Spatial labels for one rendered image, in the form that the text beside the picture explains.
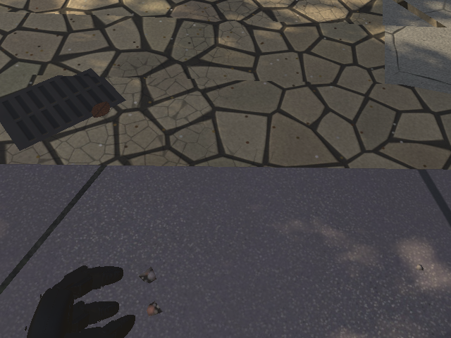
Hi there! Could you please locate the left robot hand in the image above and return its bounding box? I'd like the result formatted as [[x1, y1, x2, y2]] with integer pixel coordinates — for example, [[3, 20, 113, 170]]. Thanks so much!
[[25, 265, 135, 338]]

